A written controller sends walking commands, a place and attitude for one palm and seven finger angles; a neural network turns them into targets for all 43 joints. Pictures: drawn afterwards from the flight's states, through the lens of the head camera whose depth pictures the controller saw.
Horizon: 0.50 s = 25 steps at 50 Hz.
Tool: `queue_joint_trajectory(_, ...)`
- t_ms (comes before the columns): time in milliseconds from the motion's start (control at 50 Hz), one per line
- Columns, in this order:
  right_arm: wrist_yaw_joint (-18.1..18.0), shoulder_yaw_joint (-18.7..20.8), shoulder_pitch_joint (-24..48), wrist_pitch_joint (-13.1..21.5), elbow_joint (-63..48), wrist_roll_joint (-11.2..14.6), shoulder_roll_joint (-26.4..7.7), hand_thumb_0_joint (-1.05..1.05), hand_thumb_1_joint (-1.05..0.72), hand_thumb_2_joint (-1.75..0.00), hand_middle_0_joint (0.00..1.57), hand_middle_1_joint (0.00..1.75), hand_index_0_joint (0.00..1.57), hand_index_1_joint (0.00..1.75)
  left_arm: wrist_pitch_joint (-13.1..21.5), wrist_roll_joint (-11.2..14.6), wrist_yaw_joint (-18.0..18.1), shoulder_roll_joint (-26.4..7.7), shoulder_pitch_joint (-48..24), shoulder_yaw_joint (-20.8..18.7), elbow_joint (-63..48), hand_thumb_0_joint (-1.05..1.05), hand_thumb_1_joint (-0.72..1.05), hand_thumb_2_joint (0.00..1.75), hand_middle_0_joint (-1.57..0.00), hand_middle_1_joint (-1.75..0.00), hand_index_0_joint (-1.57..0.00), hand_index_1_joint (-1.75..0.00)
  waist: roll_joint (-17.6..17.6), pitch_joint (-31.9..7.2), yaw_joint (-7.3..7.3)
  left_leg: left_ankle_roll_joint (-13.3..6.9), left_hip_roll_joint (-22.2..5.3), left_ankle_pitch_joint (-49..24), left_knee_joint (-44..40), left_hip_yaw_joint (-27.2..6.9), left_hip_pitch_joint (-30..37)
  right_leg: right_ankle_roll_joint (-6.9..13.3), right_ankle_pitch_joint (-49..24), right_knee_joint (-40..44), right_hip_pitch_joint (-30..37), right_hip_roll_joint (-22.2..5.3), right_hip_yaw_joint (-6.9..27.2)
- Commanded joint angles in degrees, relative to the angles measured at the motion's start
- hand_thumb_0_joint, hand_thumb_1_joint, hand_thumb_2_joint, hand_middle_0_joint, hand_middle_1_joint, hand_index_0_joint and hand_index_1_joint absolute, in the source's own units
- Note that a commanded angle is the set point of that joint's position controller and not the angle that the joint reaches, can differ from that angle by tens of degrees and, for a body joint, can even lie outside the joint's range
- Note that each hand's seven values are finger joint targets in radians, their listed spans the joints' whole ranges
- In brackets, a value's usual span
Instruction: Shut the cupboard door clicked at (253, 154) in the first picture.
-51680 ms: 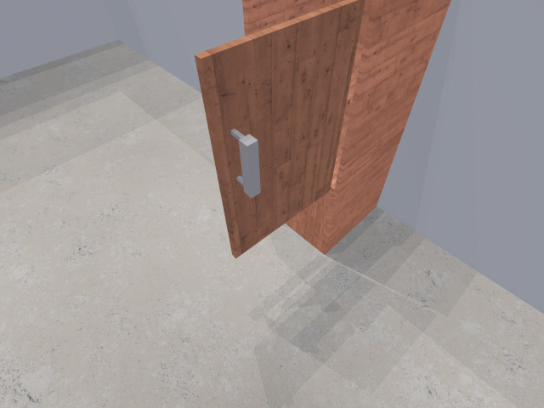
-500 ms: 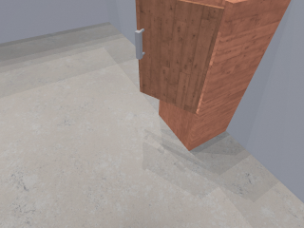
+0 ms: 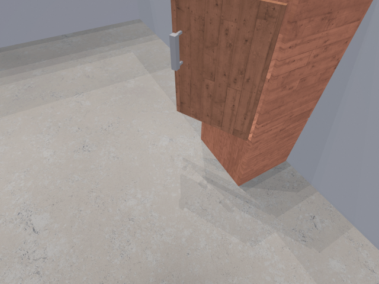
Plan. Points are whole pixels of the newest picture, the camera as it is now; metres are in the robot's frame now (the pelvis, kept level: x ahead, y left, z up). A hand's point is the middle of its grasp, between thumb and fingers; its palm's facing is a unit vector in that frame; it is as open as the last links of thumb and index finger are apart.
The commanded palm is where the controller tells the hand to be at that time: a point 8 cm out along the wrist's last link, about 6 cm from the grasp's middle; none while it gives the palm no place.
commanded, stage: look to check the result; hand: left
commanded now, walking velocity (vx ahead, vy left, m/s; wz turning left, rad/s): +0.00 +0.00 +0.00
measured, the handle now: (177, 50) +0.95 +0.11 +0.01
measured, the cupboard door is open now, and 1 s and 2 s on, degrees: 29 29 29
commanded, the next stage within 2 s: walk to a spot facing it in 0.14 s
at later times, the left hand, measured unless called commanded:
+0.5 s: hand out of the picture +0.06 +0.20 -0.18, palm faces +0.07 -0.96 -0.28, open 7.4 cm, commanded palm none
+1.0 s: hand out of the picture +0.03 +0.26 -0.17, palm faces +0.34 -0.90 -0.28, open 7.4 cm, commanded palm none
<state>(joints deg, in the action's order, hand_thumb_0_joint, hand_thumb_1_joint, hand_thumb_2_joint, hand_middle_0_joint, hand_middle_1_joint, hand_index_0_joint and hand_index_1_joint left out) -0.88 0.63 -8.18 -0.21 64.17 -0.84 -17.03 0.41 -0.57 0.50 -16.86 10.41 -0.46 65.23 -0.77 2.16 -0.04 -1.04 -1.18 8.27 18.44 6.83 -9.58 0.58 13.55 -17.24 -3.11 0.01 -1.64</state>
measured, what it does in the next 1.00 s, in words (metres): lifts its right foot, turning left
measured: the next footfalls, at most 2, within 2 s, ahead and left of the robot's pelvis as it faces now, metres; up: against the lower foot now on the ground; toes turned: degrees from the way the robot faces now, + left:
right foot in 1.12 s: +0.08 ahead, -0.12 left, +0.00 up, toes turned +26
left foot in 1.44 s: -0.06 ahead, +0.11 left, +0.00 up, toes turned +45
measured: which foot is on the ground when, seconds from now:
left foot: down 0.00-1.00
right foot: down 0.00-0.68, up 0.70-1.00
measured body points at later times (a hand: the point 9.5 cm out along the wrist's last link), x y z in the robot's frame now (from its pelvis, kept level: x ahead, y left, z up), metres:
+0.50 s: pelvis +0.01 -0.01 -0.01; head +0.03 -0.01 +0.44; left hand +0.06 +0.25 -0.15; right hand +0.07 -0.28 -0.16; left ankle +0.02 +0.10 -0.74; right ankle -0.05 -0.11 -0.75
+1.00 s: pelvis -0.01 +0.01 -0.01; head +0.05 +0.04 +0.44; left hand +0.01 +0.30 -0.15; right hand +0.10 -0.21 -0.16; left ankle +0.02 +0.13 -0.75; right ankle +0.03 -0.15 -0.70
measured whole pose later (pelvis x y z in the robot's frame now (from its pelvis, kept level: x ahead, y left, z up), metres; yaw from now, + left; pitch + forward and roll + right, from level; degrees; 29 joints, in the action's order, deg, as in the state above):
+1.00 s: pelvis -0.01 +0.01 -0.01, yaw +20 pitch +2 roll -2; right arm -0.5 2.9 -13.3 -2.7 54.7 -2.2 -11.4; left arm -2.9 -0.9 1.2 -14.0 6.4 -4.2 50.1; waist -1.8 6.0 2.0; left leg -1.7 2.0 7.4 26.8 -5.3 -21.6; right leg -2.9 25.0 -50.9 -24.5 -1.7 0.9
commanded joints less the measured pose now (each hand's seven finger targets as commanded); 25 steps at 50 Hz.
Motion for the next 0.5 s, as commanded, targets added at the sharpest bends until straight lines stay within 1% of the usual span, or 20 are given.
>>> queue_joint_trajectory(0,-0.6,1.8,1.2,1.1,-3.0,0.4,-10.7,0.0,-0.9,-0.9,0.2,0.3,0.2,0.3,1.4,-0.1,0.6,-10.6,-0.5,-1.9,-2.8,0.0,0.9,0.9,-0.2,-0.3,-0.2,-0.3,1.7,-3.6,0.53,-0.6,-7.5,-8.8,-1.4,-8.4,7.2,2.0,-12.0,3.4,-5.1,-7.1,5.8)
queue_joint_trajectory(60,-0.6,1.7,1.3,1.1,-2.8,0.3,-10.6,0.0,-0.9,-0.9,0.2,0.3,0.2,0.3,1.5,-0.1,0.7,-10.7,-1.0,-1.9,-2.8,0.0,0.9,0.9,-0.2,-0.3,-0.2,-0.3,1.1,-3.8,0.68,-0.5,-7.4,-9.5,-1.3,-8.2,7.1,1.9,-13.7,3.3,-4.2,-7.3,5.8)
queue_joint_trajectory(80,-0.6,1.8,1.4,1.1,-2.8,0.3,-10.6,0.0,-0.9,-0.9,0.2,0.3,0.2,0.3,1.5,-0.1,0.8,-10.7,-0.9,-1.9,-2.7,0.0,0.9,0.9,-0.2,-0.3,-0.2,-0.3,1.8,-4.1,0.62,-0.5,-7.5,-10.3,-1.1,-8.1,7.4,1.9,-14.8,3.2,-4.0,-7.4,5.6)
queue_joint_trajectory(100,-0.6,1.8,1.3,1.1,-3.0,0.4,-10.6,0.0,-0.9,-0.9,0.2,0.3,0.2,0.3,1.6,-0.2,0.8,-10.9,-0.6,-1.9,-2.9,0.0,0.9,0.9,-0.2,-0.3,-0.2,-0.3,1.7,-4.2,0.56,-0.5,-7.4,-10.8,-0.9,-8.0,7.7,1.9,-16.0,3.1,-4.1,-7.4,5.7)
queue_joint_trajectory(120,-0.6,1.8,1.3,1.1,-2.9,0.3,-10.6,0.0,-0.9,-0.9,0.2,0.3,0.2,0.3,1.6,-0.1,0.9,-10.8,-1.1,-1.9,-2.8,0.0,0.9,0.9,-0.2,-0.3,-0.2,-0.3,1.2,-3.9,0.74,-0.4,-7.4,-10.7,-0.9,-7.9,7.3,1.9,-16.2,3.1,-3.8,-7.5,5.7)
queue_joint_trajectory(160,-0.6,1.7,1.5,1.0,-2.8,0.3,-10.5,0.0,-0.9,-0.9,0.2,0.3,0.2,0.3,1.5,-0.1,0.9,-10.8,-1.1,-1.9,-2.8,0.0,0.9,0.9,-0.2,-0.3,-0.2,-0.3,1.4,-3.3,0.64,-0.3,-7.4,-10.6,-1.0,-7.8,7.1,1.8,-16.5,3.2,-3.8,-7.4,5.7)
queue_joint_trajectory(200,-0.6,1.7,1.4,1.0,-2.9,0.4,-10.6,0.0,-0.9,-0.9,0.2,0.3,0.2,0.3,1.6,-0.1,0.9,-11.0,-0.8,-2.0,-3.0,0.0,0.9,0.9,-0.2,-0.3,-0.2,-0.3,1.6,-3.7,0.53,-0.4,-7.3,-11.5,-0.8,-7.8,7.5,1.8,-17.8,3.1,-3.5,-7.5,5.6)
queue_joint_trajectory(240,-0.7,1.7,1.5,1.0,-2.8,0.2,-10.3,0.0,-0.9,-0.9,0.2,0.3,0.2,0.3,1.5,-0.1,1.0,-10.8,-1.0,-1.9,-2.9,0.0,0.9,0.9,-0.2,-0.3,-0.2,-0.3,0.9,-3.6,0.65,-0.2,-7.3,-11.4,-0.6,-7.5,7.5,1.7,-18.4,3.1,-3.2,-7.6,5.6)
queue_joint_trajectory(260,-0.6,1.7,1.4,0.9,-3.0,0.2,-10.3,0.0,-0.9,-0.9,0.2,0.3,0.2,0.3,1.5,-0.1,1.0,-10.9,-1.1,-2.0,-3.1,0.0,0.9,0.9,-0.2,-0.3,-0.2,-0.3,1.1,-3.5,0.64,-0.2,-7.1,-12.0,-0.3,-7.7,6.9,1.6,-19.1,2.6,-2.7,-7.8,5.0)
queue_joint_trajectory(280,-0.6,1.5,1.1,0.7,-3.1,0.2,-9.1,0.0,-0.9,-0.9,0.2,0.3,0.2,0.3,1.3,-0.1,1.1,-9.8,-0.8,-2.0,-3.3,0.0,0.9,0.9,-0.2,-0.3,-0.2,-0.3,0.8,-3.4,0.6,0.0,-6.9,-13.1,0.4,-7.7,6.0,1.4,-20.0,1.6,-2.3,-7.9,4.5)
queue_joint_trajectory(300,-0.5,1.2,0.3,0.4,-3.2,0.3,-7.3,0.0,-0.9,-0.9,0.2,0.3,0.2,0.3,0.9,-0.1,1.3,-8.4,0.3,-1.9,-3.3,0.0,0.9,0.9,-0.2,-0.3,-0.2,-0.3,1.5,-3.7,0.51,0.3,-6.6,-14.3,1.4,-7.6,5.3,1.0,-21.0,0.2,-2.1,-8.0,3.6)
queue_joint_trajectory(320,-0.4,0.7,-0.7,-0.1,-2.9,0.2,-4.8,0.0,-0.9,-0.9,0.2,0.3,0.2,0.3,0.3,0.0,1.6,-6.3,1.6,-1.5,-3.1,0.0,0.9,0.9,-0.2,-0.3,-0.2,-0.3,1.2,-3.5,0.37,0.7,-6.3,-14.9,2.6,-7.0,4.3,0.6,-21.8,-1.1,-1.9,-8.6,2.8)
queue_joint_trajectory(340,-0.4,0.6,-1.8,-0.4,-3.1,0.1,-4.0,0.0,-0.9,-0.9,0.2,0.3,0.2,0.3,0.0,0.1,1.7,-5.8,2.2,-1.6,-3.3,0.0,0.9,0.9,-0.2,-0.3,-0.2,-0.3,1.5,-3.5,0.36,0.9,-6.0,-15.2,3.7,-7.1,2.9,0.6,-22.2,-2.4,-1.3,-8.7,2.5)
queue_joint_trajectory(360,-0.4,0.7,-1.7,-0.7,-3.5,0.1,-4.1,0.0,-0.9,-0.9,0.2,0.3,0.2,0.3,-0.3,0.0,1.8,-6.2,2.8,-1.9,-3.7,0.0,0.9,0.9,-0.2,-0.3,-0.2,-0.3,1.4,-2.9,0.01,1.0,-5.6,-15.1,5.2,-6.9,1.2,0.7,-23.0,-3.2,-1.1,-9.1,2.2)
queue_joint_trajectory(380,-0.4,0.9,-1.6,-0.9,-4.0,0.1,-4.1,0.0,-0.9,-0.9,0.2,0.3,0.2,0.3,-0.5,-0.1,1.9,-6.8,3.6,-2.3,-4.3,0.0,0.9,0.9,-0.2,-0.3,-0.2,-0.3,2.3,-3.0,-0.3,1.1,-5.0,-14.7,7.1,-6.5,-0.7,1.2,-25.2,-4.1,-0.1,-10.0,2.4)
queue_joint_trajectory(400,-0.4,1.2,-1.7,-1.1,-4.7,0.2,-4.0,0.0,-0.9,-0.9,0.2,0.3,0.2,0.3,-0.6,-0.2,2.0,-7.4,4.3,-2.9,-4.7,0.0,0.9,0.9,-0.2,-0.3,-0.2,-0.3,4.0,-3.2,-0.66,1.4,-4.0,-13.2,9.7,-6.0,-3.0,2.1,-27.7,-4.7,1.1,-11.1,2.7)
queue_joint_trajectory(420,-0.3,1.5,-1.3,-1.3,-5.4,0.1,-3.6,0.0,-0.9,-0.9,0.2,0.3,0.2,0.3,-0.8,-0.2,2.1,-7.8,5.1,-3.3,-5.2,0.0,0.9,0.9,-0.2,-0.3,-0.2,-0.3,5.4,-2.5,-1.14,1.8,-2.6,-7.8,13.8,-5.2,-6.3,3.9,-31.4,-5.0,2.5,-13.3,3.7)
queue_joint_trajectory(440,-0.3,1.7,-0.8,-1.6,-6.3,0.0,-3.0,0.0,-0.9,-0.9,0.2,0.3,0.2,0.3,-0.9,-0.3,2.2,-8.2,5.9,-3.7,-5.7,0.0,0.9,0.9,-0.2,-0.3,-0.2,-0.3,7.9,-1.4,-1.7,2.1,-1.2,4.1,20.1,-4.6,-10.3,6.4,-35.6,-4.6,3.3,-16.2,4.8)
queue_joint_trajectory(460,-0.3,2.1,-0.4,-2.0,-7.2,0.0,-2.6,0.0,-0.9,-0.9,0.2,0.3,0.2,0.3,-0.9,-0.5,2.2,-8.2,6.6,-4.0,-6.1,0.0,0.9,0.9,-0.2,-0.3,-0.2,-0.3,9.6,-0.7,-2.07,2.1,-0.3,16.2,27.3,-4.7,-14.3,9.0,-40.5,-4.7,4.1,-19.2,6.2)
queue_joint_trajectory(480,-0.3,2.5,-0.2,-2.4,-8.1,0.0,-2.4,0.0,-0.9,-0.9,0.2,0.3,0.2,0.3,-1.0,-0.9,2.3,-8.2,6.5,-4.2,-6.9,0.0,0.9,0.9,-0.2,-0.3,-0.2,-0.3,9.8,0.0,-2.12,2.0,-0.2,21.3,34.0,-5.7,-17.3,11.0,-42.1,-4.7,4.1,-21.4,6.8)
